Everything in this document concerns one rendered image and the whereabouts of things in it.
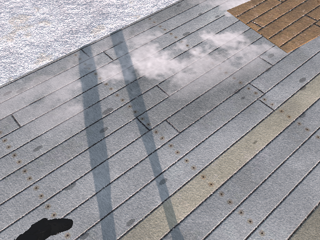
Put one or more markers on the robot left hand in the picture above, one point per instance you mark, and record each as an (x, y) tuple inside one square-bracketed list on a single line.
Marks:
[(45, 228)]

